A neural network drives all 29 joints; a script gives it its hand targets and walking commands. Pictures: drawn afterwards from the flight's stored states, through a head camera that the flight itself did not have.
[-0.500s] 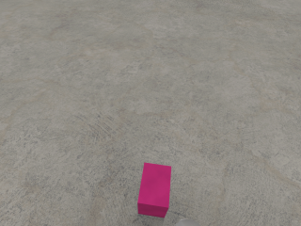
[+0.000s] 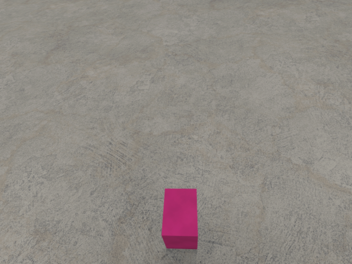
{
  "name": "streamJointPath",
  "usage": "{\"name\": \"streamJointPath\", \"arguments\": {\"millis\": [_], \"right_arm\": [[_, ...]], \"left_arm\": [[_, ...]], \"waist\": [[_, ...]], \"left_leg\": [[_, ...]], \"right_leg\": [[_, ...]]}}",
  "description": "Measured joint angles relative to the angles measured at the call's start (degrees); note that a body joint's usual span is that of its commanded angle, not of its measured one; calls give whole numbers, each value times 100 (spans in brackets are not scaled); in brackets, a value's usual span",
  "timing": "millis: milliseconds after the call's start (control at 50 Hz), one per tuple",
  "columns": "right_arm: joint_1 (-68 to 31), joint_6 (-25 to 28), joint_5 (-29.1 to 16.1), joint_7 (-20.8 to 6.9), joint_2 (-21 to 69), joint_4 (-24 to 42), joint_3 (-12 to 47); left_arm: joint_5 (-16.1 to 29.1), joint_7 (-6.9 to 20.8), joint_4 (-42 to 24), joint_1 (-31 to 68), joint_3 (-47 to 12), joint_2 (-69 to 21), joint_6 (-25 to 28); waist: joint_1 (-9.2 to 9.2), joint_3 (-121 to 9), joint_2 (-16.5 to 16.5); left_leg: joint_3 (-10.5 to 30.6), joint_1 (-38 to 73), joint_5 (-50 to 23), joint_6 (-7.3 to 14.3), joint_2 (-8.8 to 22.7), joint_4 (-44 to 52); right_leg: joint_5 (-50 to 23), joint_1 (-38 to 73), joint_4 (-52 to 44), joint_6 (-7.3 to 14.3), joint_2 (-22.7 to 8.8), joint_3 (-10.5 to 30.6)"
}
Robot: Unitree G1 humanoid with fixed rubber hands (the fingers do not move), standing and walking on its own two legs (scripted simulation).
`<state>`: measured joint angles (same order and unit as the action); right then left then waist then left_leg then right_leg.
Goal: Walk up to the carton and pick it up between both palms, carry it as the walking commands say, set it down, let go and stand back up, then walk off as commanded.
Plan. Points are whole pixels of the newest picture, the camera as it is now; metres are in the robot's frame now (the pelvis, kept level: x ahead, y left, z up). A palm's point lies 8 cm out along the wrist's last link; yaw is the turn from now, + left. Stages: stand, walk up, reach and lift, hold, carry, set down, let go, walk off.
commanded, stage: walk up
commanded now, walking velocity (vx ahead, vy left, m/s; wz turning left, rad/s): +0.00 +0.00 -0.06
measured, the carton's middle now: (181, 219) +0.44 +0.02 -0.66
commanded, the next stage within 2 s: stand in 1.80 s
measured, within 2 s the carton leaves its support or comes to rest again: neither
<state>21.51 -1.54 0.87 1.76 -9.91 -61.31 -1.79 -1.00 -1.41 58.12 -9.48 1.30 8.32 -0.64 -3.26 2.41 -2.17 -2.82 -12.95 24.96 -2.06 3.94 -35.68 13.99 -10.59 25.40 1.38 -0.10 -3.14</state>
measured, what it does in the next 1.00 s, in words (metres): steps on the spot: left foot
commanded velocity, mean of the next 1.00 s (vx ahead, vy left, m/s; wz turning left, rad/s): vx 0.03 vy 0.02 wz -0.04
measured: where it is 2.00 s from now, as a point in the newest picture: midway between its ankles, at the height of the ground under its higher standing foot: outside the picture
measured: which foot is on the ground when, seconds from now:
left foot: up 0.00-0.20, down 0.22-1.00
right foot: down 0.00-1.00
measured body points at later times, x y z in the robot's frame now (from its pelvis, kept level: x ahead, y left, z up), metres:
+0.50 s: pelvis +0.01 +0.01 +0.00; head +0.02 +0.01 +0.45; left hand +0.01 +0.23 -0.16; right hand -0.01 -0.21 -0.16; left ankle -0.01 +0.12 -0.74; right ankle +0.00 -0.10 -0.74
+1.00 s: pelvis +0.03 +0.02 +0.00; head +0.04 +0.02 +0.45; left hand +0.01 +0.25 -0.16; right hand +0.01 -0.22 -0.16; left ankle -0.01 +0.12 -0.73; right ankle +0.00 -0.10 -0.74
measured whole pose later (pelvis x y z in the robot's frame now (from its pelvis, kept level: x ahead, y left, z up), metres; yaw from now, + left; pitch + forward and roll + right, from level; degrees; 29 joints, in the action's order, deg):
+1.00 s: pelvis +0.03 +0.02 +0.00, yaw -2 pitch +0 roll +0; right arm 17.0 -0.6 1.4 1.6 -10.5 -65.0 -1.9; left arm -1.9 -2.3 64.9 -18.5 1.3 8.7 0.7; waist 1.1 0.6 -0.2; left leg -5.6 -10.4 21.0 -0.6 0.7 -31.3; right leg 16.5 -9.5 25.8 -0.1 -1.1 -0.7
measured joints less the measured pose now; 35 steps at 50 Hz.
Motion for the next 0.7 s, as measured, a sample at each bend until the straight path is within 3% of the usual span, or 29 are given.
{"name": "streamJointPath", "arguments": {"millis": [120,220,360,700], "right_arm": [[-374,-30,-11,-24,-29,20,-18],[-494,66,-4,9,-8,-51,28],[-405,159,-19,47,199,-150,36],[-529,245,-58,45,299,-412,103]], "left_arm": [[48,-86,303,-232,-59,-65,115],[62,-41,523,-393,-43,-101,130],[50,19,668,-654,37,7,67],[47,-93,794,-647,-17,-31,182]], "waist": [[193,63,33],[195,90,-22],[286,-60,321],[273,-57,223]], "left_leg": [[177,-224,-237,132,-154,-235],[156,200,-1213,131,-120,925],[-87,418,-1141,181,-233,1277],[-122,742,-1093,246,-318,1494]], "right_leg": [[-233,113,-349,64,3,-20],[-214,140,-343,39,129,-188],[-162,87,-271,-51,13,25],[-97,393,-455,-131,-59,60]]}}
